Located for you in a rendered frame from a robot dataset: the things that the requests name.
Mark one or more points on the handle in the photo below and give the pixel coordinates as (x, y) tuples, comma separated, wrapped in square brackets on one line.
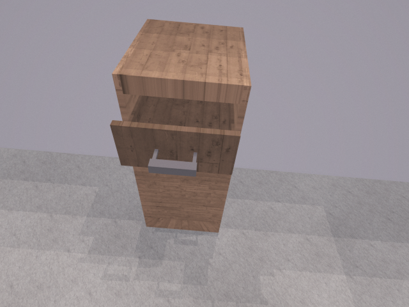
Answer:
[(172, 167)]

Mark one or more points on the drawer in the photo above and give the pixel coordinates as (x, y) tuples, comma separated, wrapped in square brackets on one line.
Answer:
[(178, 128)]

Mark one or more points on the cabinet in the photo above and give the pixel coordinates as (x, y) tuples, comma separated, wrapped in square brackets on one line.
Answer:
[(194, 62)]

